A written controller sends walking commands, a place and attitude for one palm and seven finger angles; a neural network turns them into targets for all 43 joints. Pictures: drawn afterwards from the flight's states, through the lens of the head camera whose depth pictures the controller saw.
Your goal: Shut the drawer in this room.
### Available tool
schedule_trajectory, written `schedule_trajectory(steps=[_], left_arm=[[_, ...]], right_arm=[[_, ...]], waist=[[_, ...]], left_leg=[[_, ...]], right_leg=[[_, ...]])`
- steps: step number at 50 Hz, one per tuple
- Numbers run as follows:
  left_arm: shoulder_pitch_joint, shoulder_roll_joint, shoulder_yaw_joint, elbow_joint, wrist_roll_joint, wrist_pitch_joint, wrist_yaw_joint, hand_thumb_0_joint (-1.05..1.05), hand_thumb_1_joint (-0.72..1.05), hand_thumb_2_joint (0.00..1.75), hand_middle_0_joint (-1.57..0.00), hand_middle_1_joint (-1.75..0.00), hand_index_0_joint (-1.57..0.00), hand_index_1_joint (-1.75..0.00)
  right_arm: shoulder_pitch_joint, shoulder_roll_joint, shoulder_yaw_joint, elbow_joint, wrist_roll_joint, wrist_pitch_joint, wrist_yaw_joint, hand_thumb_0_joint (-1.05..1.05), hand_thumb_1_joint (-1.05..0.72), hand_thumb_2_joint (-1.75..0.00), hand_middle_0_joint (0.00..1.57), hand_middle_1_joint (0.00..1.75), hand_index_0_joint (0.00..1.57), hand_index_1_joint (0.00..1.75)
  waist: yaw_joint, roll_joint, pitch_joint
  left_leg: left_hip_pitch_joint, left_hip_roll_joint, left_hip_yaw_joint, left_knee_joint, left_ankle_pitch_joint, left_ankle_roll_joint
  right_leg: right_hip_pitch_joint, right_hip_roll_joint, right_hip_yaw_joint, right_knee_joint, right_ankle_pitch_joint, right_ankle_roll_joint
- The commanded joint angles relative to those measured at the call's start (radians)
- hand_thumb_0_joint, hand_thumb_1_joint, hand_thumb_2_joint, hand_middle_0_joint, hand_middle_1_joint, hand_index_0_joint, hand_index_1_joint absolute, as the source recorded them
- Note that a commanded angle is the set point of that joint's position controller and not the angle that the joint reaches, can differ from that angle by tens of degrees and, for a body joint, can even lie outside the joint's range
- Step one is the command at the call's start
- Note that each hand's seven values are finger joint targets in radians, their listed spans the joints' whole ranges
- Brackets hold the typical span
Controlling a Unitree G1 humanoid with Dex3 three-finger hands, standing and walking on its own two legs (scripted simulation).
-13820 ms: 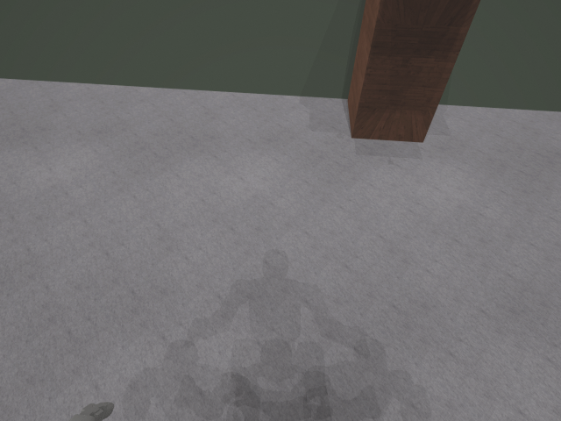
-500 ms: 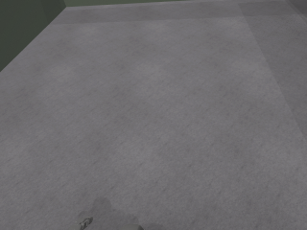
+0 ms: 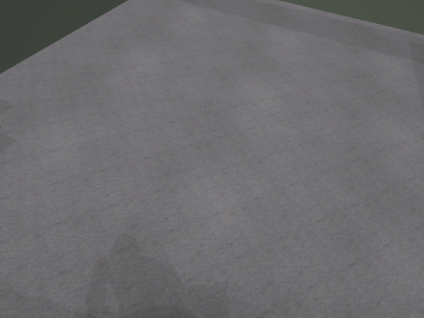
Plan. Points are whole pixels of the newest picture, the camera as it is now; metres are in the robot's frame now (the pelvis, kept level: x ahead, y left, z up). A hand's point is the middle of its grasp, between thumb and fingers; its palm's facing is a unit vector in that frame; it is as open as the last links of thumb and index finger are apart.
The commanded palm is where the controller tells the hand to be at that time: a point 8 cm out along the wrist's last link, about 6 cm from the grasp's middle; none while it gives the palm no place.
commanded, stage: turn or walk to find it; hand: left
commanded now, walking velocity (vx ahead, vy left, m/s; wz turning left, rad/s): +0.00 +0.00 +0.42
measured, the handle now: out of the picture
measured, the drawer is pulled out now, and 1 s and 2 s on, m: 0.25 0.25 0.25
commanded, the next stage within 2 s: stand and wait in 0.60 s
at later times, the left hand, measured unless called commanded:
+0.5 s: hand out of the picture +0.06 +0.16 -0.13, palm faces +0.19 -0.94 -0.29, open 7.4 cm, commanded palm none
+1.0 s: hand out of the picture -0.15 +0.15 -0.18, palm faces +0.40 -0.89 -0.21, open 7.4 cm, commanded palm none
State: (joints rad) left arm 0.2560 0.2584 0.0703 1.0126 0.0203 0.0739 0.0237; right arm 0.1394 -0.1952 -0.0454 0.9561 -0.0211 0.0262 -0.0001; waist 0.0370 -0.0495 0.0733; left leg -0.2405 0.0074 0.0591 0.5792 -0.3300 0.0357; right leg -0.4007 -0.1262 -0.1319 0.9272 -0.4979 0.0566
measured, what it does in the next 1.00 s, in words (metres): steps on the spot, turning left: right foot, then left foot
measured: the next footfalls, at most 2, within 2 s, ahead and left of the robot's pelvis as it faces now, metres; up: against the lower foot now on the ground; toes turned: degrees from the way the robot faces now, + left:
right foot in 0.42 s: +0.03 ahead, -0.13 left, +0.00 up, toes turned +6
left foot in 0.90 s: -0.08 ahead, +0.09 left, +0.00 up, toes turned +22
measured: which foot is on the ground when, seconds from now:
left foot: down 0.00-0.42, up 0.44-0.88, down 0.90-1.00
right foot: up 0.00-0.40, down 0.42-0.92, up 0.94-1.00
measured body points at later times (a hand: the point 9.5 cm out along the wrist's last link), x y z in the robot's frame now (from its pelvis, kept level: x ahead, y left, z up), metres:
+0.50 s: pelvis -0.02 -0.05 +0.00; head +0.01 -0.08 +0.45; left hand +0.05 +0.21 -0.11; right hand +0.04 -0.29 -0.17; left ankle -0.04 +0.09 -0.69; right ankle -0.01 -0.14 -0.73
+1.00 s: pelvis -0.06 -0.02 +0.00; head -0.05 +0.01 +0.45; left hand -0.17 +0.20 -0.16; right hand +0.11 -0.21 -0.13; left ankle -0.12 +0.07 -0.73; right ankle -0.02 -0.14 -0.72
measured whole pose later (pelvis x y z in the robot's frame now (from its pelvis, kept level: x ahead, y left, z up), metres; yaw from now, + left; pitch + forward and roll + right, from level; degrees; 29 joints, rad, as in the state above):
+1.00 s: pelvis -0.06 -0.02 +0.00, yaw +18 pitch -2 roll +0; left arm 0.31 0.22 0.04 1.10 0.01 0.05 0.03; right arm 0.13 -0.15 -0.02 1.03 -0.02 0.01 -0.02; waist 0.06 -0.06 0.05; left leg -0.16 0.01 0.06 0.50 -0.32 0.02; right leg -0.29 -0.09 -0.12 0.69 -0.44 0.03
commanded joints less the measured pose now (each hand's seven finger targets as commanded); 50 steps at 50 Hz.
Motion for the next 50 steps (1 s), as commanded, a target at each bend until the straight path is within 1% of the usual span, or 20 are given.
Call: schedule_trajectory(steps=[1,4,13,17,19,20,21,22,24,25,27,32,39,42,44,45,46,47,49,50], left_arm=[[-0.057,0.059,0.010,-0.098,-0.003,-0.036,-0.013,0.00,0.90,0.90,-0.20,-0.30,-0.20,-0.30],[-0.049,0.059,0.007,-0.089,-0.004,-0.040,-0.014,0.00,0.90,0.90,-0.20,-0.30,-0.20,-0.30],[-0.145,0.030,-0.003,-0.149,-0.011,-0.045,-0.004,0.00,0.90,0.90,-0.20,-0.30,-0.20,-0.30],[-0.091,0.032,-0.003,-0.142,-0.018,-0.053,-0.001,0.00,0.90,0.90,-0.20,-0.30,-0.20,-0.30],[-0.032,0.054,0.003,-0.126,-0.017,-0.065,0.002,0.00,0.90,0.90,-0.20,-0.30,-0.20,-0.30],[0.007,0.101,0.013,-0.121,-0.009,-0.076,0.007,0.00,0.90,0.90,-0.20,-0.30,-0.20,-0.30],[0.024,0.184,0.031,-0.119,0.005,-0.082,0.015,0.00,0.90,0.90,-0.20,-0.30,-0.20,-0.30],[0.022,0.196,0.026,-0.135,0.000,-0.076,0.015,0.00,0.90,0.90,-0.20,-0.30,-0.20,-0.30],[-0.105,0.126,0.022,-0.162,-0.007,-0.073,0.021,0.00,0.90,0.90,-0.20,-0.30,-0.20,-0.30],[-0.138,0.103,0.011,-0.175,-0.007,-0.073,0.015,0.00,0.90,0.90,-0.20,-0.30,-0.20,-0.30],[-0.132,0.072,0.000,-0.172,-0.008,-0.084,0.009,0.00,0.90,0.90,-0.20,-0.30,-0.20,-0.30],[-0.024,0.072,0.002,-0.132,-0.003,-0.093,0.011,0.00,0.90,0.90,-0.20,-0.30,-0.20,-0.30],[0.064,0.107,0.008,-0.054,0.013,-0.089,0.007,0.00,0.90,0.90,-0.20,-0.30,-0.20,-0.30],[0.047,0.108,0.005,-0.026,0.008,-0.087,0.009,0.00,0.90,0.90,-0.20,-0.30,-0.20,-0.30],[0.018,0.081,-0.003,-0.014,-0.007,-0.080,0.011,0.00,0.90,0.90,-0.20,-0.30,-0.20,-0.30],[0.045,0.031,-0.015,-0.020,-0.015,-0.073,0.009,0.00,0.90,0.90,-0.20,-0.30,-0.20,-0.30],[0.046,-0.012,-0.031,-0.023,-0.016,-0.068,0.007,0.00,0.90,0.90,-0.20,-0.30,-0.20,-0.30],[0.034,-0.014,-0.035,-0.011,-0.010,-0.060,0.009,0.00,0.90,0.90,-0.20,-0.30,-0.20,-0.30],[0.016,-0.005,-0.038,0.022,-0.008,-0.047,0.006,0.00,0.90,0.90,-0.20,-0.30,-0.20,-0.30],[0.021,-0.009,-0.039,0.036,-0.007,-0.046,0.003,0.00,0.90,0.90,-0.20,-0.30,-0.20,-0.30]], right_arm=[[0.042,-0.194,-0.033,-0.046,0.001,-0.017,-0.023,0.00,-0.90,-0.90,0.20,0.30,0.20,0.30],[0.065,-0.192,-0.034,-0.043,0.006,-0.024,-0.021,0.00,-0.90,-0.90,0.20,0.30,0.20,0.30],[0.118,-0.196,-0.055,-0.040,-0.006,-0.014,-0.017,0.00,-0.90,-0.90,0.20,0.30,0.20,0.30],[0.090,-0.193,-0.057,-0.051,-0.007,-0.008,-0.014,0.00,-0.90,-0.90,0.20,0.30,0.20,0.30],[0.071,-0.177,-0.056,-0.055,0.003,-0.007,-0.011,0.00,-0.90,-0.90,0.20,0.30,0.20,0.30],[0.082,-0.135,-0.051,-0.061,0.011,-0.009,-0.006,0.00,-0.90,-0.90,0.20,0.30,0.20,0.30],[0.073,-0.076,-0.040,-0.087,0.013,-0.010,-0.002,0.00,-0.90,-0.90,0.20,0.30,0.20,0.30],[0.053,-0.120,-0.054,-0.093,0.005,0.002,-0.005,0.00,-0.90,-0.90,0.20,0.30,0.20,0.30],[0.094,-0.128,-0.065,-0.049,-0.002,0.029,0.002,0.00,-0.90,-0.90,0.20,0.30,0.20,0.30],[0.112,-0.119,-0.065,-0.029,-0.005,0.034,0.009,0.00,-0.90,-0.90,0.20,0.30,0.20,0.30],[0.150,-0.104,-0.059,-0.006,-0.005,0.036,0.016,0.00,-0.90,-0.90,0.20,0.30,0.20,0.30],[0.106,-0.100,-0.050,-0.006,-0.002,0.034,0.012,0.00,-0.90,-0.90,0.20,0.30,0.20,0.30],[0.022,-0.058,-0.017,-0.007,0.011,0.011,0.001,0.00,-0.90,-0.90,0.20,0.30,0.20,0.30],[0.073,-0.051,-0.006,0.020,0.015,-0.004,-0.008,0.00,-0.90,-0.90,0.20,0.30,0.20,0.30],[0.134,-0.073,-0.006,0.053,0.017,-0.022,-0.009,0.00,-0.90,-0.90,0.20,0.30,0.20,0.30],[0.140,-0.132,-0.016,0.053,0.010,-0.035,-0.014,0.00,-0.90,-0.90,0.20,0.30,0.20,0.30],[0.127,-0.181,-0.021,0.047,0.007,-0.035,-0.021,0.00,-0.90,-0.90,0.20,0.30,0.20,0.30],[0.093,-0.181,-0.017,0.048,0.003,-0.027,-0.023,0.00,-0.90,-0.90,0.20,0.30,0.20,0.30],[0.047,-0.131,0.000,0.059,0.004,-0.035,-0.044,0.00,-0.90,-0.90,0.20,0.30,0.20,0.30],[0.031,-0.116,0.005,0.058,0.004,-0.034,-0.046,0.00,-0.90,-0.90,0.20,0.30,0.20,0.30]], waist=[[-0.043,0.207,-0.055],[-0.044,0.159,-0.081],[-0.079,0.192,-0.100],[-0.048,0.208,-0.124],[-0.012,0.154,-0.137],[0.000,0.033,-0.174],[0.014,-0.230,-0.150],[0.022,-0.181,-0.135],[-0.039,-0.130,-0.043],[-0.059,-0.084,-0.007],[-0.069,-0.097,-0.005],[-0.026,-0.112,-0.038],[0.020,-0.143,-0.075],[-0.009,-0.143,-0.121],[-0.048,-0.055,-0.139],[-0.045,0.132,-0.158],[-0.041,0.274,-0.122],[-0.039,0.254,-0.087],[-0.033,0.317,-0.031],[-0.027,0.285,-0.001]], left_leg=[[0.118,0.251,-0.243,-0.251,0.556,0.106],[0.145,0.222,-0.222,-0.252,0.582,0.099],[0.154,0.231,-0.354,-0.215,0.571,0.141],[0.064,0.193,-0.391,-0.176,0.564,0.122],[-0.061,0.137,-0.371,-0.119,0.426,0.065],[-0.188,0.071,-0.306,-0.025,0.241,0.011],[-0.354,-0.071,-0.130,0.186,-0.135,-0.060],[-0.325,-0.056,-0.140,0.383,-0.265,-0.062],[-0.307,-0.015,-0.171,0.576,-0.157,-0.063],[-0.306,-0.003,-0.151,0.625,-0.101,-0.069],[-0.316,0.001,-0.123,0.653,-0.022,-0.088],[-0.314,0.027,-0.106,0.576,-0.015,-0.114],[-0.161,0.022,-0.024,0.198,-0.132,-0.098],[-0.035,0.013,0.003,-0.002,-0.035,-0.085],[0.157,0.042,-0.024,-0.224,0.189,-0.069],[0.248,0.173,-0.168,-0.257,0.325,-0.025],[0.231,0.314,-0.301,-0.270,0.495,0.056],[0.144,0.342,-0.276,-0.298,0.436,0.110],[0.096,0.286,-0.233,-0.312,0.527,0.112],[0.079,0.271,-0.205,-0.297,0.566,0.113]], right_leg=[[-0.157,0.007,0.098,0.198,0.078,0.017],[-0.141,0.016,0.100,0.185,0.120,0.029],[-0.068,0.056,0.105,-0.070,0.037,0.029],[0.095,0.094,0.090,-0.282,0.112,0.010],[0.282,0.080,0.091,-0.502,0.293,0.001],[0.437,-0.042,0.198,-0.596,0.329,-0.029],[0.487,-0.286,0.429,-0.626,0.428,-0.134],[0.337,-0.371,0.448,-0.640,0.487,-0.218],[0.178,-0.278,0.347,-0.691,0.278,-0.199],[0.152,-0.223,0.269,-0.679,0.268,-0.170],[0.179,-0.164,0.159,-0.655,0.363,-0.138],[0.273,-0.178,0.145,-0.637,0.465,-0.159],[0.324,-0.195,0.156,-0.578,0.669,-0.206],[0.317,-0.175,0.140,-0.526,0.693,-0.187],[0.212,-0.116,0.093,-0.436,0.550,-0.115],[0.096,-0.034,0.045,-0.348,0.378,-0.061],[0.014,0.018,0.013,-0.286,0.093,-0.022],[0.041,0.027,0.046,-0.200,-0.036,-0.022],[0.041,0.018,0.099,-0.116,-0.009,-0.017],[0.045,0.019,0.105,-0.112,0.012,-0.020]])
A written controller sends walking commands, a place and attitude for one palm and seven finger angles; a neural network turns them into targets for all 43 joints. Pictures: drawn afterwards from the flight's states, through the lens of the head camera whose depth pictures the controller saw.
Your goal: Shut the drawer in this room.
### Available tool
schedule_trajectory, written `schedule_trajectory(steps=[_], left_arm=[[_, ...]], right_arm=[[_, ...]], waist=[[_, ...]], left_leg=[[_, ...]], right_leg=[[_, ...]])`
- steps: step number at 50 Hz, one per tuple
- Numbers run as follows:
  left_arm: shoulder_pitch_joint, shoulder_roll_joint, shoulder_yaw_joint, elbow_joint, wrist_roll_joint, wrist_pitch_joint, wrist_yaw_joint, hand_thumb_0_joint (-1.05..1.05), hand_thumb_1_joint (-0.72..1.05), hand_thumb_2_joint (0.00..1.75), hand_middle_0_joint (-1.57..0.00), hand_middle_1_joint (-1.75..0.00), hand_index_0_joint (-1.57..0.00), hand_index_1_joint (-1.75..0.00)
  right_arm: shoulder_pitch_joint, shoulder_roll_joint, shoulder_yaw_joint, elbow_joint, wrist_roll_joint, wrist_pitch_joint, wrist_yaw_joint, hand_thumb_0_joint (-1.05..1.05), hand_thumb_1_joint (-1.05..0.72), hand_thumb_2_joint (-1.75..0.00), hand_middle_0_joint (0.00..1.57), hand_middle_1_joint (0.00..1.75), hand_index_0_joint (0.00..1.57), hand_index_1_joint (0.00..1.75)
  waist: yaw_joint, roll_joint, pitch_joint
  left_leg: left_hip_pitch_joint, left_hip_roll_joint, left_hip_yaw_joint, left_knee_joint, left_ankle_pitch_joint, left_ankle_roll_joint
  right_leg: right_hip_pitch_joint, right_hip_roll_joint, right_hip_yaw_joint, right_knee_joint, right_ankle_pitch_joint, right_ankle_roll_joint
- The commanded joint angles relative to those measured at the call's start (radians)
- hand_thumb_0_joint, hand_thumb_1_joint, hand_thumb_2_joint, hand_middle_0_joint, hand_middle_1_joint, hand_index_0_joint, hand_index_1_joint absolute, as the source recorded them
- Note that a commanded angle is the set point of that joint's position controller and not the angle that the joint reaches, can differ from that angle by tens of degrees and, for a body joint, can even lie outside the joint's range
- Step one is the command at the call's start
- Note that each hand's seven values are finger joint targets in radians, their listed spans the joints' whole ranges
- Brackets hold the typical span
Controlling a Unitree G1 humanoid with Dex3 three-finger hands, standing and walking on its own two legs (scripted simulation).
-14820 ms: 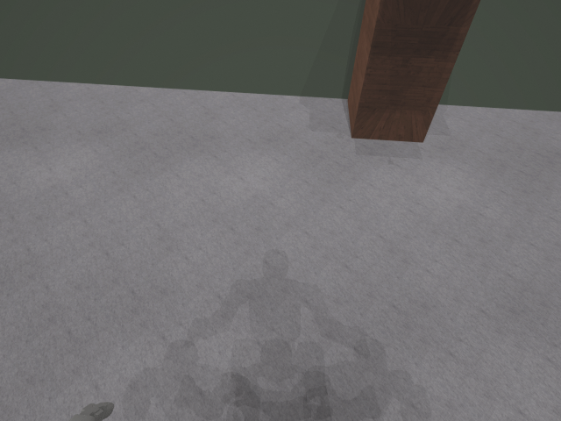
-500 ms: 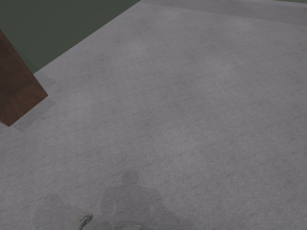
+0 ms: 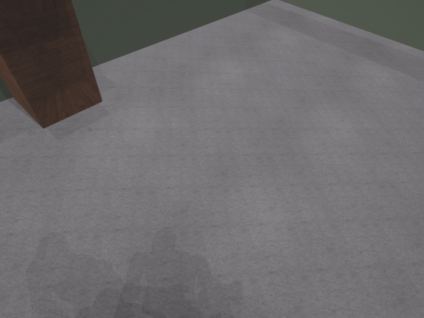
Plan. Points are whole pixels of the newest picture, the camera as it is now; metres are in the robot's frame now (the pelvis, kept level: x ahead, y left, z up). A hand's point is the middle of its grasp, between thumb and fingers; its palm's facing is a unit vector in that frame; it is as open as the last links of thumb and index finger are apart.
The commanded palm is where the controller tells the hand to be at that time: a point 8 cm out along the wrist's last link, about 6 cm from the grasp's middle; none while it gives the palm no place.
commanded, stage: stand and wait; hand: left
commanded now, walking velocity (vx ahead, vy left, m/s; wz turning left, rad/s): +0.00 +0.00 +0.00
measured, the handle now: out of the picture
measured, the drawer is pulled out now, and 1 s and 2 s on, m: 0.25 0.25 0.25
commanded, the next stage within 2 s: turn or walk to find it in 0.50 s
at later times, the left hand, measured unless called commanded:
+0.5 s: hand out of the picture -0.01 +0.16 -0.17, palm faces +0.02 -0.98 -0.19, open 7.3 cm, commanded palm none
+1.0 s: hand out of the picture -0.01 +0.19 -0.18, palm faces +0.17 -0.96 -0.22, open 7.4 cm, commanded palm none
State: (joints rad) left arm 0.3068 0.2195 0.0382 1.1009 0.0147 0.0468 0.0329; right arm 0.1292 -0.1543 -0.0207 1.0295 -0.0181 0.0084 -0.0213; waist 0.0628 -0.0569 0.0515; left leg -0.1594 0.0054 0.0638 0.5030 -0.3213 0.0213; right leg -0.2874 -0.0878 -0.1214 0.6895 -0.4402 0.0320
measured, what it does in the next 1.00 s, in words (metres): steps on the spot: right foot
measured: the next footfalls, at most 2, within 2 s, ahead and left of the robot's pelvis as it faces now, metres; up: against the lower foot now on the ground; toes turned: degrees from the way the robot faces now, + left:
right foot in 0.20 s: +0.03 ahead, -0.14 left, +0.00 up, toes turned -5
right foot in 1.20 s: +0.00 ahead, -0.14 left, +0.00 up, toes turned +8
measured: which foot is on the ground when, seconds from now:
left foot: down 0.00-1.00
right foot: up 0.00-0.18, down 0.20-0.90, up 0.92-1.00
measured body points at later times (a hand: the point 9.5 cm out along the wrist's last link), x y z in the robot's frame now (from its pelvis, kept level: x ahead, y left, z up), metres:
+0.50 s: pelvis -0.02 -0.01 +0.01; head -0.02 -0.01 +0.46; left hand -0.01 +0.21 -0.15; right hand -0.04 -0.24 -0.16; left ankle -0.03 +0.11 -0.74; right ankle -0.01 -0.14 -0.74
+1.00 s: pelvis -0.04 +0.00 +0.00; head -0.02 +0.01 +0.44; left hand -0.02 +0.24 -0.16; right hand +0.01 -0.23 -0.15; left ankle -0.03 +0.11 -0.74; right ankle -0.04 -0.13 -0.70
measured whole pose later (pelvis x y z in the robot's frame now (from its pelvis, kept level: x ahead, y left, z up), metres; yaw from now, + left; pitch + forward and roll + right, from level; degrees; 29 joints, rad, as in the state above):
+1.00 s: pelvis -0.04 +0.00 +0.00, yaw +8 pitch +1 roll -1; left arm 0.18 0.19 0.06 1.04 0.02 0.05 0.03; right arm 0.26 -0.15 -0.05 1.03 -0.03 0.01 -0.02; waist -0.02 -0.01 0.04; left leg -0.33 -0.01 -0.03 0.58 -0.26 0.02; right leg -0.40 -0.06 -0.09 0.88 -0.46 0.03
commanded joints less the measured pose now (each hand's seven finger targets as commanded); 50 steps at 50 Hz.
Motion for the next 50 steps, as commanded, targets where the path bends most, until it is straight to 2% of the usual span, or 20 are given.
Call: schedule_trajectory(steps=[1,4,7,8,11,12,13,14,19,31,35,38,40,42,43,44,45,46,47,50], left_arm=[[-0.012,0.022,-0.010,-0.039,-0.001,-0.019,-0.008,0.00,0.90,0.90,-0.20,-0.30,-0.20,-0.30],[-0.006,0.006,-0.018,-0.019,0.001,-0.027,-0.013,0.00,0.90,0.90,-0.20,-0.30,-0.20,-0.30],[0.018,0.000,-0.021,-0.002,0.002,-0.035,-0.009,0.00,0.90,0.90,-0.20,-0.30,-0.20,-0.30],[0.041,0.004,-0.022,0.008,0.003,-0.040,-0.006,0.00,0.90,0.90,-0.20,-0.30,-0.20,-0.30],[0.029,0.044,-0.025,0.016,0.004,-0.054,0.000,0.00,0.90,0.90,-0.20,-0.30,-0.20,-0.30],[0.017,0.046,-0.026,0.018,0.002,-0.052,-0.001,0.00,0.90,0.90,-0.20,-0.30,-0.20,-0.30],[0.003,0.042,-0.023,0.017,0.004,-0.054,-0.002,0.00,0.90,0.90,-0.20,-0.30,-0.20,-0.30],[-0.004,0.035,-0.025,0.016,0.003,-0.053,-0.002,0.00,0.90,0.90,-0.20,-0.30,-0.20,-0.30],[0.001,0.029,-0.028,0.017,-0.004,-0.054,0.002,0.00,0.90,0.90,-0.20,-0.30,-0.20,-0.30],[-0.010,0.049,0.001,-0.011,-0.008,-0.039,0.006,0.00,0.90,0.90,-0.20,-0.30,-0.20,-0.30],[-0.027,0.073,0.024,-0.047,-0.003,-0.032,0.007,0.00,0.90,0.90,-0.20,-0.30,-0.20,-0.30],[-0.043,0.096,0.037,-0.075,0.002,-0.030,0.006,0.00,0.90,0.90,-0.20,-0.30,-0.20,-0.30],[-0.082,0.104,0.044,-0.104,0.006,-0.031,0.009,0.00,0.90,0.90,-0.20,-0.30,-0.20,-0.30],[-0.110,0.102,0.047,-0.123,0.008,-0.028,0.006,0.00,0.90,0.90,-0.20,-0.30,-0.20,-0.30],[-0.119,0.090,0.047,-0.133,0.006,-0.025,0.004,0.00,0.90,0.90,-0.20,-0.30,-0.20,-0.30],[-0.130,0.065,0.043,-0.142,0.004,-0.019,0.000,0.00,0.90,0.90,-0.20,-0.30,-0.20,-0.30],[-0.151,0.035,0.038,-0.155,0.001,-0.015,-0.001,0.00,0.90,0.90,-0.20,-0.30,-0.20,-0.30],[-0.147,0.024,0.034,-0.159,0.006,-0.015,0.000,0.00,0.90,0.90,-0.20,-0.30,-0.20,-0.30],[-0.137,0.020,0.031,-0.153,0.008,-0.017,-0.002,0.00,0.90,0.90,-0.20,-0.30,-0.20,-0.30],[-0.116,0.010,0.020,-0.138,0.005,-0.029,-0.008,0.00,0.90,0.90,-0.20,-0.30,-0.20,-0.30]], right_arm=[[0.026,-0.157,-0.018,-0.012,0.002,-0.017,-0.025,0.00,-0.90,-0.90,0.20,0.30,0.20,0.30],[0.050,-0.161,-0.026,0.006,0.004,-0.020,-0.023,0.00,-0.90,-0.90,0.20,0.30,0.20,0.30],[0.071,-0.150,-0.030,0.021,0.008,-0.023,-0.022,0.00,-0.90,-0.90,0.20,0.30,0.20,0.30],[0.067,-0.142,-0.030,0.025,0.011,-0.025,-0.021,0.00,-0.90,-0.90,0.20,0.30,0.20,0.30],[0.090,-0.094,-0.021,0.030,0.018,-0.026,-0.012,0.00,-0.90,-0.90,0.20,0.30,0.20,0.30],[0.089,-0.094,-0.021,0.036,0.016,-0.023,-0.010,0.00,-0.90,-0.90,0.20,0.30,0.20,0.30],[0.094,-0.090,-0.024,0.040,0.011,-0.018,-0.011,0.00,-0.90,-0.90,0.20,0.30,0.20,0.30],[0.105,-0.098,-0.024,0.045,0.010,-0.016,-0.010,0.00,-0.90,-0.90,0.20,0.30,0.20,0.30],[0.148,-0.091,-0.008,0.076,0.010,-0.027,-0.009,0.00,-0.90,-0.90,0.20,0.30,0.20,0.30],[0.206,-0.085,-0.013,0.079,0.004,-0.004,-0.004,0.00,-0.90,-0.90,0.20,0.30,0.20,0.30],[0.216,-0.083,-0.027,0.049,0.000,0.010,0.003,0.00,-0.90,-0.90,0.20,0.30,0.20,0.30],[0.233,-0.071,-0.040,0.027,0.000,0.017,0.005,0.00,-0.90,-0.90,0.20,0.30,0.20,0.30],[0.246,-0.069,-0.047,0.015,-0.001,0.021,0.008,0.00,-0.90,-0.90,0.20,0.30,0.20,0.30],[0.250,-0.069,-0.050,0.007,-0.002,0.017,0.014,0.00,-0.90,-0.90,0.20,0.30,0.20,0.30],[0.247,-0.086,-0.052,-0.004,-0.003,0.015,0.015,0.00,-0.90,-0.90,0.20,0.30,0.20,0.30],[0.243,-0.120,-0.058,-0.016,-0.006,0.012,0.015,0.00,-0.90,-0.90,0.20,0.30,0.20,0.30],[0.245,-0.166,-0.065,-0.028,-0.013,0.006,0.011,0.00,-0.90,-0.90,0.20,0.30,0.20,0.30],[0.232,-0.180,-0.067,-0.029,-0.011,-0.002,0.002,0.00,-0.90,-0.90,0.20,0.30,0.20,0.30],[0.226,-0.179,-0.065,-0.029,-0.010,-0.009,-0.005,0.00,-0.90,-0.90,0.20,0.30,0.20,0.30],[0.174,-0.172,-0.057,-0.037,-0.010,-0.019,-0.015,0.00,-0.90,-0.90,0.20,0.30,0.20,0.30]], waist=[[-0.045,0.265,0.017],[-0.053,0.172,0.005],[-0.050,0.135,-0.020],[-0.038,0.126,-0.037],[-0.060,0.039,-0.021],[-0.060,0.045,-0.003],[-0.065,-0.040,0.022],[-0.065,-0.059,0.043],[-0.055,0.051,0.035],[-0.046,0.062,0.056],[-0.048,-0.001,0.036],[-0.055,-0.085,-0.008],[-0.072,-0.087,-0.028],[-0.082,-0.028,-0.026],[-0.087,0.043,-0.006],[-0.093,0.175,0.029],[-0.105,0.321,0.057],[-0.101,0.341,0.046],[-0.095,0.308,0.019],[-0.074,0.224,-0.064]], left_leg=[[0.013,0.259,-0.176,-0.206,0.578,0.125],[0.056,0.227,-0.143,-0.186,0.584,0.108],[0.051,0.200,-0.137,-0.153,0.518,0.085],[0.045,0.179,-0.129,-0.123,0.473,0.064],[-0.016,0.101,-0.097,-0.120,0.260,0.004],[-0.020,0.097,-0.099,-0.142,0.195,-0.001],[-0.014,0.097,-0.095,-0.141,0.174,-0.007],[-0.009,0.097,-0.094,-0.143,0.153,-0.006],[-0.017,0.104,-0.096,-0.184,0.160,-0.003],[-0.153,0.091,-0.115,-0.148,0.057,-0.003],[-0.219,0.063,-0.110,-0.054,0.021,-0.005],[-0.194,0.034,-0.065,0.086,0.008,-0.015],[-0.162,0.040,-0.050,0.159,-0.024,-0.023],[-0.135,0.061,-0.077,0.096,0.021,-0.018],[-0.147,0.096,-0.144,0.024,0.049,-0.002],[-0.189,0.152,-0.277,-0.085,0.013,0.027],[-0.236,0.247,-0.475,-0.252,-0.056,0.084],[-0.203,0.287,-0.540,-0.303,0.011,0.141],[-0.165,0.290,-0.528,-0.288,0.097,0.164],[-0.039,0.251,-0.425,-0.203,0.295,0.169]], right_leg=[[-0.063,-0.018,0.093,0.109,-0.023,0.006],[-0.037,-0.009,0.069,0.000,0.035,0.016],[0.044,-0.002,0.056,-0.157,0.148,0.022],[0.089,-0.006,0.062,-0.247,0.239,0.021],[0.140,-0.074,0.137,-0.300,0.447,-0.017],[0.114,-0.073,0.132,-0.299,0.389,-0.020],[0.077,-0.058,0.138,-0.306,0.352,-0.023],[0.050,-0.053,0.135,-0.319,0.302,-0.025],[0.089,-0.043,0.133,-0.337,0.282,-0.027],[0.081,-0.058,0.108,-0.310,0.120,-0.032],[0.057,-0.109,0.124,-0.320,0.017,-0.053],[0.013,-0.192,0.180,-0.377,-0.040,-0.101],[-0.028,-0.232,0.183,-0.375,-0.028,-0.126],[-0.067,-0.203,0.116,-0.301,0.001,-0.102],[-0.102,-0.150,0.057,-0.230,-0.025,-0.068],[-0.137,-0.065,0.003,-0.114,-0.049,-0.025],[-0.142,0.033,-0.042,0.080,-0.025,0.009],[-0.168,0.036,0.019,0.229,-0.072,0.002],[-0.191,0.018,0.068,0.298,-0.079,-0.005],[-0.201,0.019,0.098,0.285,-0.059,0.002]])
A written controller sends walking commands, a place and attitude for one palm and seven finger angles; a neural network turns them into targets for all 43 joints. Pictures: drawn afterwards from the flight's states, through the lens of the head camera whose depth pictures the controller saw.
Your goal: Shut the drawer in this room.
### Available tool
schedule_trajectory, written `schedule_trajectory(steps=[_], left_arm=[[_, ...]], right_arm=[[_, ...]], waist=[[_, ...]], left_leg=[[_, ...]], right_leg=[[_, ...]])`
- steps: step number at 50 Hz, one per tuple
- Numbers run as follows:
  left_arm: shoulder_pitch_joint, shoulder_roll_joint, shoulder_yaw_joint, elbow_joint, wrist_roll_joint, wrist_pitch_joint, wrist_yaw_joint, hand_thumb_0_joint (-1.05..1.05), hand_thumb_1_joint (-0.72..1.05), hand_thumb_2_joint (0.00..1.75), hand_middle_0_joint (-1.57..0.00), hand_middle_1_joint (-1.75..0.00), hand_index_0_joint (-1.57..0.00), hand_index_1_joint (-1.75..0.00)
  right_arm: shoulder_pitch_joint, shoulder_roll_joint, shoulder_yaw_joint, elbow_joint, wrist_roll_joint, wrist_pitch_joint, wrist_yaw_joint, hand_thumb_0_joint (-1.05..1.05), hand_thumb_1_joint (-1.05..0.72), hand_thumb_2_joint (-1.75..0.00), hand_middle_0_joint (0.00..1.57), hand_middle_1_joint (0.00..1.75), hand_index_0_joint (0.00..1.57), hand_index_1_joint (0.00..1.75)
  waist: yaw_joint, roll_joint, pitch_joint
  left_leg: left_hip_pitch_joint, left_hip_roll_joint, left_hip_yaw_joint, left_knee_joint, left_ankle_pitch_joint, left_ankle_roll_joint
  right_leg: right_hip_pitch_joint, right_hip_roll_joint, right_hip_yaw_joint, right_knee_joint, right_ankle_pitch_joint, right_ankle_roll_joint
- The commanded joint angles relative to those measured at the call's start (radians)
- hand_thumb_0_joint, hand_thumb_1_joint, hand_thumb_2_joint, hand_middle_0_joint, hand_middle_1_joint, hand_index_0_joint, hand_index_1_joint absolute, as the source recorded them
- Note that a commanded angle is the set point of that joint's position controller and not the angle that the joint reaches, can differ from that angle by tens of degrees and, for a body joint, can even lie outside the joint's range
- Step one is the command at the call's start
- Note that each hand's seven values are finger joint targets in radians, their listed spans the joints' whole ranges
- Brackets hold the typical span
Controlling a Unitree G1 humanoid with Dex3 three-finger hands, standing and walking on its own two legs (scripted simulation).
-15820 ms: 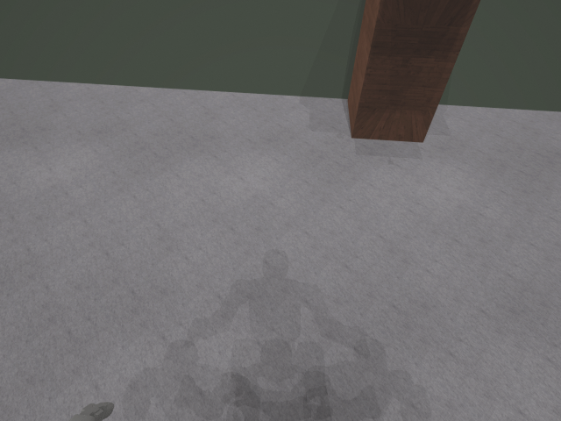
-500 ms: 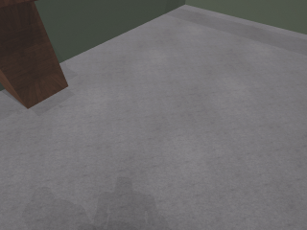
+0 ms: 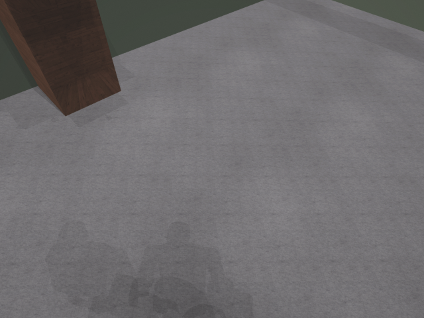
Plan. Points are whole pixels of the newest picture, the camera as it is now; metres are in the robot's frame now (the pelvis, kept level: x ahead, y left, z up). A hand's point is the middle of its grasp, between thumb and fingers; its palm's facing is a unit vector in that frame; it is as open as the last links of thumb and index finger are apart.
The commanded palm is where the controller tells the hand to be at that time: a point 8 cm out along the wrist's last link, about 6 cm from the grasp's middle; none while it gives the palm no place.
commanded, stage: turn or walk to find it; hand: left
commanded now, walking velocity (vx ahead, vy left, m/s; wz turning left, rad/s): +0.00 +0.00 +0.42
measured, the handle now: out of the picture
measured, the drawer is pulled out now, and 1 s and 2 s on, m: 0.25 0.25 0.25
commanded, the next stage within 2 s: stand and wait in 0.10 s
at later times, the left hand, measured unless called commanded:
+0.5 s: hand out of the picture -0.02 +0.13 -0.16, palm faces +0.15 -0.96 -0.22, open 7.3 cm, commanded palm none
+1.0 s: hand out of the picture -0.04 +0.17 -0.17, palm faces +0.21 -0.95 -0.24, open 7.4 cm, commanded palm none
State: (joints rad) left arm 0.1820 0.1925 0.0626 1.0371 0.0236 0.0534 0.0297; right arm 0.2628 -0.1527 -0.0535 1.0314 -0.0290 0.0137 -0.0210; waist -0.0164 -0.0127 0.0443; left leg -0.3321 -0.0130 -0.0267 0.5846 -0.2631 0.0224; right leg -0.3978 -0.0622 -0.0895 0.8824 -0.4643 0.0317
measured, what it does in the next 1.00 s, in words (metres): steps on the spot: right foot, then left foot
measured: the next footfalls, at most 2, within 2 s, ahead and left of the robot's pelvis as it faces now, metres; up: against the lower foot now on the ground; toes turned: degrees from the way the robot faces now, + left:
right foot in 0.20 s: +0.02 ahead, -0.14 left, +0.00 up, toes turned +1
left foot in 0.52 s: +0.00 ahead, +0.10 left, +0.00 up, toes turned +8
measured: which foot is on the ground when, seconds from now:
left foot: down 0.00-0.22, up 0.24-0.50, down 0.52-1.00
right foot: up 0.00-0.18, down 0.20-1.00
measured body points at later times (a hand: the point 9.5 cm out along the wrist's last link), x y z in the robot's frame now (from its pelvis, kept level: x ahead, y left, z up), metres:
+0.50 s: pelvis +0.00 -0.04 +0.01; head +0.03 -0.06 +0.46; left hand -0.02 +0.18 -0.14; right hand +0.09 -0.28 -0.15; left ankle -0.03 +0.09 -0.72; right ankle -0.02 -0.14 -0.73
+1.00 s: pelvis -0.04 -0.02 +0.00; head -0.02 -0.02 +0.45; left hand -0.05 +0.22 -0.15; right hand +0.03 -0.25 -0.16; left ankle -0.03 +0.09 -0.73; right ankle -0.02 -0.14 -0.73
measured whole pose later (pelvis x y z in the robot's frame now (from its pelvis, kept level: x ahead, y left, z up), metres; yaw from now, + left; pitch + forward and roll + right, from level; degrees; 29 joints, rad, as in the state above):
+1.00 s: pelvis -0.04 -0.02 +0.00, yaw +10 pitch -1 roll +0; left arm 0.22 0.19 0.04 1.07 0.02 0.02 0.03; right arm 0.22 -0.18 -0.03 1.09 -0.02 0.03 -0.02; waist 0.01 0.02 0.06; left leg -0.27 -0.02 -0.03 0.53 -0.25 0.01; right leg -0.23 -0.06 -0.14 0.52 -0.28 0.00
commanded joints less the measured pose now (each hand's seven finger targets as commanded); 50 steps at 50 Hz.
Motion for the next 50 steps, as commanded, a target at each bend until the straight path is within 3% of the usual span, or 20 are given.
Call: schedule_trajectory(steps=[1,5,8,9,10,11,12,13,15,17,21,24,25,26,27,31,34,43,46,50], left_arm=[[-0.002,0.035,-0.007,-0.079,-0.007,-0.037,-0.008,0.00,0.90,0.90,-0.20,-0.30,-0.20,-0.30],[0.003,0.040,-0.011,-0.093,-0.017,-0.042,-0.008,0.00,0.90,0.90,-0.20,-0.30,-0.20,-0.30],[0.102,0.052,-0.014,-0.056,-0.017,-0.057,-0.001,0.00,0.90,0.90,-0.20,-0.30,-0.20,-0.30],[0.112,0.098,-0.010,-0.047,-0.009,-0.065,0.004,0.00,0.90,0.90,-0.20,-0.30,-0.20,-0.30],[0.113,0.163,0.001,-0.045,-0.002,-0.072,0.011,0.00,0.90,0.90,-0.20,-0.30,-0.20,-0.30],[0.093,0.196,0.002,-0.062,-0.001,-0.071,0.007,0.00,0.90,0.90,-0.20,-0.30,-0.20,-0.30],[0.065,0.176,-0.002,-0.066,-0.002,-0.073,0.005,0.00,0.90,0.90,-0.20,-0.30,-0.20,-0.30],[0.035,0.160,-0.002,-0.073,-0.003,-0.073,0.006,0.00,0.90,0.90,-0.20,-0.30,-0.20,-0.30],[0.015,0.120,-0.016,-0.059,-0.003,-0.074,0.005,0.00,0.90,0.90,-0.20,-0.30,-0.20,-0.30],[0.061,0.117,-0.023,-0.045,-0.004,-0.079,0.002,0.00,0.90,0.90,-0.20,-0.30,-0.20,-0.30],[0.133,0.128,-0.023,0.000,-0.002,-0.082,0.006,0.00,0.90,0.90,-0.20,-0.30,-0.20,-0.30],[0.118,0.127,-0.025,0.020,-0.011,-0.079,0.009,0.00,0.90,0.90,-0.20,-0.30,-0.20,-0.30],[0.118,0.111,-0.027,0.024,-0.017,-0.078,0.009,0.00,0.90,0.90,-0.20,-0.30,-0.20,-0.30],[0.135,0.093,-0.033,0.025,-0.019,-0.076,0.007,0.00,0.90,0.90,-0.20,-0.30,-0.20,-0.30],[0.149,0.074,-0.037,0.033,-0.018,-0.075,0.007,0.00,0.90,0.90,-0.20,-0.30,-0.20,-0.30],[0.128,0.076,-0.044,0.068,-0.018,-0.066,0.006,0.00,0.90,0.90,-0.20,-0.30,-0.20,-0.30],[0.135,0.077,-0.039,0.078,-0.015,-0.056,0.007,0.00,0.90,0.90,-0.20,-0.30,-0.20,-0.30],[0.118,0.087,-0.013,0.028,-0.009,-0.043,0.004,0.00,0.90,0.90,-0.20,-0.30,-0.20,-0.30],[0.111,0.094,-0.006,0.010,-0.006,-0.044,0.004,0.00,0.90,0.90,-0.20,-0.30,-0.20,-0.30],[0.092,0.126,-0.004,-0.005,-0.007,-0.049,0.006,0.00,0.90,0.90,-0.20,-0.30,-0.20,-0.30]], right_arm=[[0.036,-0.185,-0.027,-0.044,-0.001,-0.022,-0.015,0.00,-0.90,-0.90,0.20,0.30,0.20,0.30],[0.021,-0.211,-0.036,-0.058,-0.001,-0.009,-0.009,0.00,-0.90,-0.90,0.20,0.30,0.20,0.30],[-0.009,-0.191,-0.034,-0.059,0.010,-0.009,-0.004,0.00,-0.90,-0.90,0.20,0.30,0.20,0.30],[-0.005,-0.153,-0.029,-0.058,0.019,-0.012,0.002,0.00,-0.90,-0.90,0.20,0.30,0.20,0.30],[-0.018,-0.098,-0.016,-0.077,0.023,-0.014,0.005,0.00,-0.90,-0.90,0.20,0.30,0.20,0.30],[-0.060,-0.103,-0.014,-0.099,0.019,-0.005,0.004,0.00,-0.90,-0.90,0.20,0.30,0.20,0.30],[-0.071,-0.120,-0.021,-0.087,0.012,0.009,0.003,0.00,-0.90,-0.90,0.20,0.30,0.20,0.30],[-0.062,-0.126,-0.024,-0.076,0.007,0.020,0.002,0.00,-0.90,-0.90,0.20,0.30,0.20,0.30],[-0.047,-0.111,-0.017,-0.040,0.011,0.018,0.004,0.00,-0.90,-0.90,0.20,0.30,0.20,0.30],[-0.050,-0.099,-0.008,-0.030,0.018,0.013,0.006,0.00,-0.90,-0.90,0.20,0.30,0.20,0.30],[-0.087,-0.089,0.005,-0.022,0.023,0.003,0.001,0.00,-0.90,-0.90,0.20,0.30,0.20,0.30],[-0.044,-0.095,0.011,0.014,0.025,-0.011,-0.004,0.00,-0.90,-0.90,0.20,0.30,0.20,0.30],[-0.027,-0.111,0.011,0.028,0.023,-0.021,-0.006,0.00,-0.90,-0.90,0.20,0.30,0.20,0.30],[-0.023,-0.139,0.010,0.037,0.020,-0.032,-0.010,0.00,-0.90,-0.90,0.20,0.30,0.20,0.30],[-0.029,-0.153,0.008,0.044,0.020,-0.034,-0.014,0.00,-0.90,-0.90,0.20,0.30,0.20,0.30],[-0.040,-0.123,0.018,0.062,0.025,-0.026,-0.019,0.00,-0.90,-0.90,0.20,0.30,0.20,0.30],[-0.051,-0.119,0.021,0.062,0.022,-0.018,-0.018,0.00,-0.90,-0.90,0.20,0.30,0.20,0.30],[-0.061,-0.156,0.003,0.008,0.015,-0.007,-0.004,0.00,-0.90,-0.90,0.20,0.30,0.20,0.30],[-0.056,-0.154,0.000,-0.010,0.013,-0.005,-0.001,0.00,-0.90,-0.90,0.20,0.30,0.20,0.30],[-0.015,-0.111,0.005,-0.012,0.012,-0.004,0.003,0.00,-0.90,-0.90,0.20,0.30,0.20,0.30]], waist=[[-0.001,0.171,-0.074],[0.000,0.144,-0.100],[0.041,0.118,-0.149],[0.038,0.032,-0.153],[0.040,-0.163,-0.124],[0.047,-0.209,-0.053],[0.039,-0.177,-0.031],[0.026,-0.211,0.019],[0.007,-0.152,0.047],[0.018,-0.134,0.010],[0.046,-0.151,-0.030],[0.022,-0.134,-0.068],[0.016,-0.077,-0.086],[0.024,-0.002,-0.119],[0.031,0.043,-0.129],[0.022,0.097,-0.048],[0.030,0.060,0.036],[0.040,0.076,0.029],[0.043,0.032,0.005],[0.030,-0.101,-0.038]], left_leg=[[0.162,0.255,-0.315,-0.262,0.304,0.166],[0.180,0.221,-0.297,-0.211,0.442,0.150],[0.131,0.153,-0.230,-0.129,0.363,0.075],[0.030,0.099,-0.171,-0.069,0.255,0.024],[-0.115,0.011,-0.072,0.027,0.029,-0.028],[-0.128,-0.012,-0.037,0.110,-0.221,-0.046],[-0.101,0.009,-0.058,0.200,-0.254,-0.046],[-0.099,0.025,-0.066,0.259,-0.237,-0.042],[-0.080,0.034,-0.024,0.291,-0.191,-0.044],[-0.064,0.029,0.011,0.253,-0.178,-0.052],[-0.013,0.041,0.047,0.094,-0.152,-0.060],[0.140,0.045,0.050,-0.152,0.050,-0.056],[0.227,0.073,0.024,-0.219,0.201,-0.045],[0.312,0.136,-0.019,-0.179,0.415,-0.021],[0.344,0.176,-0.024,-0.134,0.505,-0.004],[0.246,0.158,-0.017,-0.186,0.347,-0.009],[0.166,0.149,-0.032,-0.192,0.273,-0.008],[0.015,0.156,-0.138,-0.223,0.098,0.031],[-0.031,0.137,-0.141,-0.199,0.061,0.030],[0.003,0.056,-0.029,-0.060,0.051,-0.010]], right_leg=[[-0.078,0.002,0.060,0.051,-0.037,0.007],[0.022,0.035,0.048,-0.172,0.009,0.017],[0.234,0.033,0.031,-0.499,0.256,0.019],[0.349,-0.041,0.103,-0.546,0.334,0.000],[0.398,-0.214,0.294,-0.562,0.416,-0.060],[0.278,-0.331,0.367,-0.597,0.459,-0.152],[0.204,-0.325,0.353,-0.609,0.450,-0.193],[0.143,-0.295,0.337,-0.623,0.413,-0.199],[0.164,-0.228,0.241,-0.574,0.579,-0.188],[0.241,-0.193,0.179,-0.524,0.767,-0.169],[0.328,-0.188,0.181,-0.492,0.891,-0.174],[0.309,-0.147,0.162,-0.442,0.806,-0.126],[0.269,-0.122,0.145,-0.417,0.734,-0.096],[0.218,-0.083,0.111,-0.410,0.643,-0.061],[0.196,-0.068,0.103,-0.441,0.552,-0.047],[0.240,-0.066,0.085,-0.501,0.426,-0.031],[0.227,-0.066,0.072,-0.492,0.393,-0.032],[0.210,-0.063,0.023,-0.418,0.217,-0.015],[0.232,-0.080,0.038,-0.431,0.181,-0.022],[0.218,-0.184,0.121,-0.530,0.165,-0.086]])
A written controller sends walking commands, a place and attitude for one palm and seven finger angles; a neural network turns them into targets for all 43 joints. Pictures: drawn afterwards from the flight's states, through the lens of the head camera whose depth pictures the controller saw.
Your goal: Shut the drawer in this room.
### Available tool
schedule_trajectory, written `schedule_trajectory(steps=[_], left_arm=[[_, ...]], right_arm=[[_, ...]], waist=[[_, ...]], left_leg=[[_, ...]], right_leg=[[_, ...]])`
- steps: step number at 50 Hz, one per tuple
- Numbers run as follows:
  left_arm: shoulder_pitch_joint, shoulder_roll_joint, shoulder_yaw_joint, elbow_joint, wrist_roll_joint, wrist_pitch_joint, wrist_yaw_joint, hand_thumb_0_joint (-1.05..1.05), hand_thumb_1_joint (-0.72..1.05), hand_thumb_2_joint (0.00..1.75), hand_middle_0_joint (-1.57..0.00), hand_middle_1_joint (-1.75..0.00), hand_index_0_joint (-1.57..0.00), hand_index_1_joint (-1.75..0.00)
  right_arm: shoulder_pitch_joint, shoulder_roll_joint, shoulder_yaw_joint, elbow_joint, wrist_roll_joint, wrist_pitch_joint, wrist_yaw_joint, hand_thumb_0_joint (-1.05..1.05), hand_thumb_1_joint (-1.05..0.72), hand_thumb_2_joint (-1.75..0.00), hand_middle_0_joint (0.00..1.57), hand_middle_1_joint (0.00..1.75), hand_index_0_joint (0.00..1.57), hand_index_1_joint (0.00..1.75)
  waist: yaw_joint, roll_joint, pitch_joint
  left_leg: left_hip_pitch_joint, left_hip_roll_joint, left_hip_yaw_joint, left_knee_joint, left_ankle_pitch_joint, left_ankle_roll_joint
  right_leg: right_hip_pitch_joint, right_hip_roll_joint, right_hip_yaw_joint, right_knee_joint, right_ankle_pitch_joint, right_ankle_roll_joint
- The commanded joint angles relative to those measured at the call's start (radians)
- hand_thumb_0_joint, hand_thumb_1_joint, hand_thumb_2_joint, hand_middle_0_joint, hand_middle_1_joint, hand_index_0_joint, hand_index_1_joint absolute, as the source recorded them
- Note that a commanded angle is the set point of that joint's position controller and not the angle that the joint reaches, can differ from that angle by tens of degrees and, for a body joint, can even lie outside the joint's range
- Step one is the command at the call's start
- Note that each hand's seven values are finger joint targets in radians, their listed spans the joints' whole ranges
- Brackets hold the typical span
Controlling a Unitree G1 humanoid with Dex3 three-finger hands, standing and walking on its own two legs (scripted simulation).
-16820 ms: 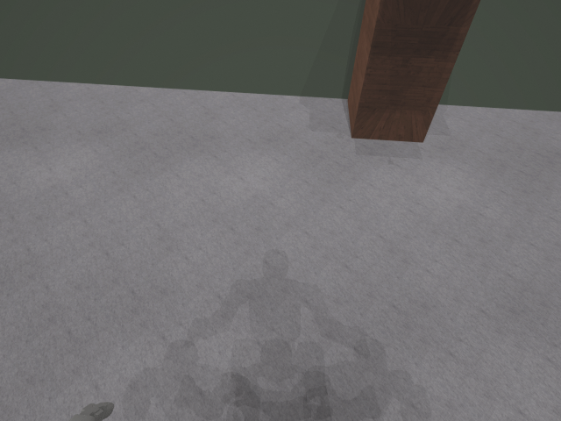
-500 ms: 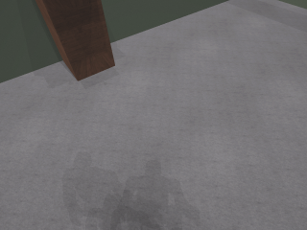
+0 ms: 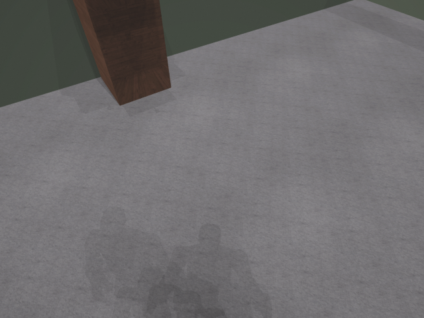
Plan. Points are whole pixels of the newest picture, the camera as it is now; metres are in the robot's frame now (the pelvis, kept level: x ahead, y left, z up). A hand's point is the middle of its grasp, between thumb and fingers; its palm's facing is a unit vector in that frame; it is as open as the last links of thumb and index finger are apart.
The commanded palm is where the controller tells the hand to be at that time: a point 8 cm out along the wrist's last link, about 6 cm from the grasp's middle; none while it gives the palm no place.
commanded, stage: stand and wait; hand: left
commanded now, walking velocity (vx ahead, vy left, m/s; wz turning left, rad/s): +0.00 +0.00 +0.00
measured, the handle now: out of the picture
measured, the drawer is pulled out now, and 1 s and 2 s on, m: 0.25 0.25 0.25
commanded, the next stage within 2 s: turn or walk to find it in 0.40 s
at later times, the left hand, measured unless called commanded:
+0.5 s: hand out of the picture -0.01 +0.18 -0.17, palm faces +0.04 -0.98 -0.19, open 7.4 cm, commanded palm none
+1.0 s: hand out of the picture +0.07 +0.21 -0.16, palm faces +0.18 -0.95 -0.25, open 7.4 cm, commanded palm none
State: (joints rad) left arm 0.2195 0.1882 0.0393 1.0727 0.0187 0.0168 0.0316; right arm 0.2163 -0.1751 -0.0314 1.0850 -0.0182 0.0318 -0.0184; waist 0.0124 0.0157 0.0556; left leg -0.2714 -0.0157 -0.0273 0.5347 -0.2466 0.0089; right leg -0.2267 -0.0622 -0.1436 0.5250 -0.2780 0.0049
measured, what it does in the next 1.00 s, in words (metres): lifts its right foot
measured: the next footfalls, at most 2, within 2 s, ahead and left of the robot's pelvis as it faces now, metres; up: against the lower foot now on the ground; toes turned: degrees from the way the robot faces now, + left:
right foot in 1.14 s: +0.04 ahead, -0.15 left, +0.00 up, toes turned +16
left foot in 1.64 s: -0.10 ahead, +0.06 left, +0.00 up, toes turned +32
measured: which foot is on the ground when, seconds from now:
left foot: down 0.00-1.00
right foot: down 0.00-0.80, up 0.82-1.00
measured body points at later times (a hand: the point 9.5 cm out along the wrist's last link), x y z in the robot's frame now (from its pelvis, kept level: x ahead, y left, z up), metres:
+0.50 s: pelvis +0.00 +0.01 +0.01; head +0.01 +0.01 +0.46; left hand -0.01 +0.23 -0.16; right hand +0.01 -0.22 -0.15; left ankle +0.02 +0.11 -0.73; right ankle +0.00 -0.12 -0.73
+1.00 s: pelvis -0.01 +0.00 +0.00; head +0.03 +0.00 +0.45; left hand +0.06 +0.26 -0.14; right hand +0.05 -0.24 -0.15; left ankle +0.02 +0.11 -0.73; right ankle -0.03 -0.15 -0.67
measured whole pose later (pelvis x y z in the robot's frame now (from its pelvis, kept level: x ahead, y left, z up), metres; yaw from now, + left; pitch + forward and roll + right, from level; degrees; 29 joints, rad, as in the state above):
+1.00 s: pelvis -0.01 +0.00 +0.00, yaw +10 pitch +2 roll -2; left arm 0.09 0.21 0.06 0.97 0.02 0.04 0.02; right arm 0.25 -0.18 -0.05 1.00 -0.03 0.02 -0.02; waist -0.03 0.03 0.06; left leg -0.35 -0.05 -0.13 0.48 -0.15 0.02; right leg -0.42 -0.02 -0.02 0.97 -0.48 0.05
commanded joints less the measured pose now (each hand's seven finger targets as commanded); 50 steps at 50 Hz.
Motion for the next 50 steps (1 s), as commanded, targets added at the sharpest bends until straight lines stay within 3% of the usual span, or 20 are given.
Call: schedule_trajectory(steps=[1,3,4,6,8,11,17,21,24,29,33,35,37,38,39,40,41,43,47,50], left_arm=[[0.041,0.135,0.020,-0.046,-0.003,-0.014,0.004,0.00,0.90,0.90,-0.20,-0.30,-0.20,-0.30],[0.012,0.129,0.014,-0.050,-0.004,-0.013,0.003,0.00,0.90,0.90,-0.20,-0.30,-0.20,-0.30],[0.004,0.120,0.011,-0.050,-0.005,-0.010,0.003,0.00,0.90,0.90,-0.20,-0.30,-0.20,-0.30],[0.008,0.098,0.003,-0.044,-0.006,-0.006,0.001,0.00,0.90,0.90,-0.20,-0.30,-0.20,-0.30],[0.051,0.081,-0.006,-0.020,-0.004,-0.006,-0.001,0.00,0.90,0.90,-0.20,-0.30,-0.20,-0.30],[0.086,0.082,-0.013,0.007,-0.004,-0.014,-0.002,0.00,0.90,0.90,-0.20,-0.30,-0.20,-0.30],[0.089,0.090,-0.014,0.022,-0.006,-0.029,-0.001,0.00,0.90,0.90,-0.20,-0.30,-0.20,-0.30],[0.088,0.084,-0.014,0.027,-0.008,-0.031,0.001,0.00,0.90,0.90,-0.20,-0.30,-0.20,-0.30],[0.093,0.079,-0.008,0.024,-0.007,-0.018,0.006,0.00,0.90,0.90,-0.20,-0.30,-0.20,-0.30],[0.087,0.105,0.015,-0.007,-0.005,-0.009,0.007,0.00,0.90,0.90,-0.20,-0.30,-0.20,-0.30],[0.050,0.146,0.036,-0.051,-0.001,-0.008,0.008,0.00,0.90,0.90,-0.20,-0.30,-0.20,-0.30],[0.011,0.154,0.041,-0.074,0.003,-0.008,0.010,0.00,0.90,0.90,-0.20,-0.30,-0.20,-0.30],[-0.018,0.154,0.045,-0.093,0.003,-0.004,0.008,0.00,0.90,0.90,-0.20,-0.30,-0.20,-0.30],[-0.020,0.134,0.043,-0.103,0.001,0.002,0.004,0.00,0.90,0.90,-0.20,-0.30,-0.20,-0.30],[-0.029,0.101,0.037,-0.114,-0.004,0.006,0.001,0.00,0.90,0.90,-0.20,-0.30,-0.20,-0.30],[-0.057,0.090,0.033,-0.130,-0.003,0.010,0.003,0.00,0.90,0.90,-0.20,-0.30,-0.20,-0.30],[-0.069,0.093,0.032,-0.140,0.000,0.011,0.004,0.00,0.90,0.90,-0.20,-0.30,-0.20,-0.30],[-0.080,0.098,0.032,-0.142,0.002,0.006,0.000,0.00,0.90,0.90,-0.20,-0.30,-0.20,-0.30],[-0.093,0.090,0.026,-0.157,-0.005,0.002,-0.009,0.00,0.90,0.90,-0.20,-0.30,-0.20,-0.30],[-0.128,0.083,0.022,-0.184,-0.010,0.001,-0.008,0.00,0.90,0.90,-0.20,-0.30,-0.20,-0.30]], right_arm=[[0.045,-0.084,-0.015,-0.059,0.001,-0.022,0.001,0.00,-0.90,-0.90,0.20,0.30,0.20,0.30],[0.063,-0.079,-0.014,-0.048,0.000,-0.022,0.001,0.00,-0.90,-0.90,0.20,0.30,0.20,0.30],[0.073,-0.082,-0.010,-0.044,0.001,-0.024,0.003,0.00,-0.90,-0.90,0.20,0.30,0.20,0.30],[0.058,-0.099,-0.005,-0.041,-0.001,-0.030,0.002,0.00,-0.90,-0.90,0.20,0.30,0.20,0.30],[0.025,-0.121,-0.004,-0.043,0.002,-0.036,0.000,0.00,-0.90,-0.90,0.20,0.30,0.20,0.30],[0.028,-0.118,-0.002,-0.036,0.006,-0.044,-0.002,0.00,-0.90,-0.90,0.20,0.30,0.20,0.30],[0.063,-0.108,0.000,-0.018,0.009,-0.052,-0.005,0.00,-0.90,-0.90,0.20,0.30,0.20,0.30],[0.072,-0.103,0.002,-0.009,0.009,-0.053,-0.006,0.00,-0.90,-0.90,0.20,0.30,0.20,0.30],[0.072,-0.100,0.000,-0.016,0.009,-0.038,-0.004,0.00,-0.90,-0.90,0.20,0.30,0.20,0.30],[0.060,-0.108,-0.012,-0.052,0.004,-0.023,0.000,0.00,-0.90,-0.90,0.20,0.30,0.20,0.30],[0.081,-0.095,-0.026,-0.073,0.000,-0.017,0.004,0.00,-0.90,-0.90,0.20,0.30,0.20,0.30],[0.084,-0.093,-0.033,-0.083,-0.001,-0.013,0.007,0.00,-0.90,-0.90,0.20,0.30,0.20,0.30],[0.096,-0.101,-0.034,-0.089,-0.002,-0.015,0.011,0.00,-0.90,-0.90,0.20,0.30,0.20,0.30],[0.094,-0.122,-0.037,-0.099,-0.006,-0.018,0.012,0.00,-0.90,-0.90,0.20,0.30,0.20,0.30],[0.107,-0.168,-0.044,-0.109,-0.011,-0.023,0.011,0.00,-0.90,-0.90,0.20,0.30,0.20,0.30],[0.124,-0.196,-0.053,-0.103,-0.012,-0.028,0.002,0.00,-0.90,-0.90,0.20,0.30,0.20,0.30],[0.141,-0.212,-0.056,-0.097,-0.011,-0.030,-0.008,0.00,-0.90,-0.90,0.20,0.30,0.20,0.30],[0.125,-0.201,-0.054,-0.105,-0.009,-0.034,-0.015,0.00,-0.90,-0.90,0.20,0.30,0.20,0.30],[0.089,-0.210,-0.062,-0.129,-0.010,-0.031,-0.014,0.00,-0.90,-0.90,0.20,0.30,0.20,0.30],[0.112,-0.221,-0.070,-0.136,-0.013,-0.023,-0.008,0.00,-0.90,-0.90,0.20,0.30,0.20,0.30]], waist=[[-0.006,-0.149,-0.052],[-0.019,-0.111,-0.033],[-0.024,-0.063,-0.025],[-0.009,0.029,0.034],[0.014,0.081,0.050],[0.021,0.048,0.023],[0.002,0.005,-0.023],[-0.002,-0.005,-0.009],[-0.001,0.001,0.032],[0.004,-0.043,0.010],[-0.003,-0.142,-0.058],[-0.017,-0.133,-0.061],[-0.029,-0.071,-0.055],[-0.030,0.043,-0.026],[-0.042,0.204,0.002],[-0.056,0.276,0.012],[-0.061,0.246,-0.007],[-0.045,0.187,-0.054],[-0.039,0.093,-0.146],[-0.057,0.105,-0.149]], left_leg=[[-0.025,0.057,-0.010,0.013,0.044,-0.003],[0.031,0.070,-0.023,-0.007,0.057,-0.004],[0.029,0.086,-0.058,-0.046,0.068,0.004],[-0.061,0.131,-0.151,-0.178,-0.016,0.027],[-0.123,0.154,-0.204,-0.263,-0.100,0.042],[-0.111,0.136,-0.173,-0.265,-0.084,0.035],[-0.004,0.112,-0.109,-0.221,0.031,0.020],[0.010,0.111,-0.096,-0.203,0.082,0.017],[-0.056,0.113,-0.108,-0.187,0.061,0.017],[-0.133,0.087,-0.093,-0.087,0.053,0.017],[-0.125,0.064,-0.009,0.099,0.051,-0.003],[-0.102,0.073,0.012,0.161,0.013,-0.012],[-0.066,0.108,-0.027,0.086,0.076,-0.001],[-0.064,0.150,-0.138,-0.011,0.111,0.030],[-0.101,0.229,-0.362,-0.175,0.109,0.083],[-0.066,0.291,-0.524,-0.287,0.153,0.152],[-0.008,0.310,-0.553,-0.290,0.193,0.188],[0.065,0.286,-0.510,-0.238,0.276,0.201],[0.149,0.219,-0.407,-0.193,0.308,0.180],[0.159,0.212,-0.436,-0.185,0.345,0.181]], right_leg=[[0.021,-0.204,0.183,-0.186,-0.017,-0.076],[-0.047,-0.186,0.162,-0.181,-0.049,-0.073],[-0.054,-0.146,0.134,-0.156,-0.077,-0.051],[-0.024,-0.069,0.085,-0.110,-0.105,-0.002],[0.053,-0.042,0.074,-0.093,-0.027,0.012],[0.105,-0.055,0.089,-0.126,0.020,0.009],[0.090,-0.077,0.104,-0.180,0.050,-0.003],[0.076,-0.081,0.099,-0.183,0.053,-0.004],[0.065,-0.079,0.082,-0.155,0.007,0.002],[0.065,-0.132,0.095,-0.145,-0.054,-0.021],[0.058,-0.256,0.135,-0.169,-0.026,-0.088],[0.023,-0.291,0.118,-0.139,0.043,-0.107],[-0.032,-0.250,0.052,-0.053,0.029,-0.076],[-0.094,-0.174,0.003,0.039,-0.051,-0.034],[-0.124,-0.046,-0.035,0.196,-0.139,0.021],[-0.185,0.021,0.015,0.380,-0.271,0.032],[-0.248,0.007,0.096,0.491,-0.307,0.023],[-0.306,0.000,0.149,0.555,-0.259,0.028],[-0.277,0.027,0.154,0.473,-0.200,0.048],[-0.237,0.046,0.159,0.346,-0.210,0.053]])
